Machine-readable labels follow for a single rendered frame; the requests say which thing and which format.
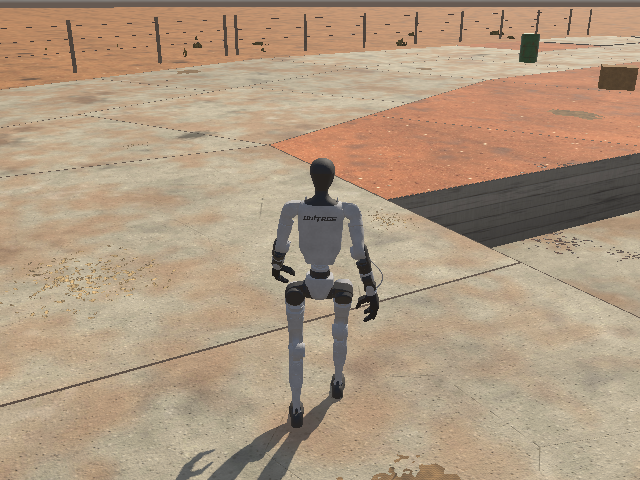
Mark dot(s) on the humanoid robot torso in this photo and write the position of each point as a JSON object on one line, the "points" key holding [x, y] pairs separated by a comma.
{"points": [[320, 236]]}

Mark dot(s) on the robot right forearm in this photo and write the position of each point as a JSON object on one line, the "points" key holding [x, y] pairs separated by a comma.
{"points": [[366, 274]]}

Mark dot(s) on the right robot upper arm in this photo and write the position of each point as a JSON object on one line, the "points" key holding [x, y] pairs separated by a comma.
{"points": [[352, 212]]}

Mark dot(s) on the left robot hand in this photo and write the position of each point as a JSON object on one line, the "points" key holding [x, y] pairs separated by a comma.
{"points": [[276, 273]]}

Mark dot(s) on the left robot upper arm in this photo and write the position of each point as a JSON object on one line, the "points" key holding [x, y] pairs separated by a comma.
{"points": [[289, 211]]}

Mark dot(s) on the robot left forearm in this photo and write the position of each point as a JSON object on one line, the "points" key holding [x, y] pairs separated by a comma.
{"points": [[277, 258]]}

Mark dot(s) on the right robot hand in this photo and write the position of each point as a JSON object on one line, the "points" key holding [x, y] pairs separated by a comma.
{"points": [[372, 309]]}

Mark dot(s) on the robot left foot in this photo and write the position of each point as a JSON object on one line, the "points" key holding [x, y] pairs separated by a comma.
{"points": [[297, 418]]}

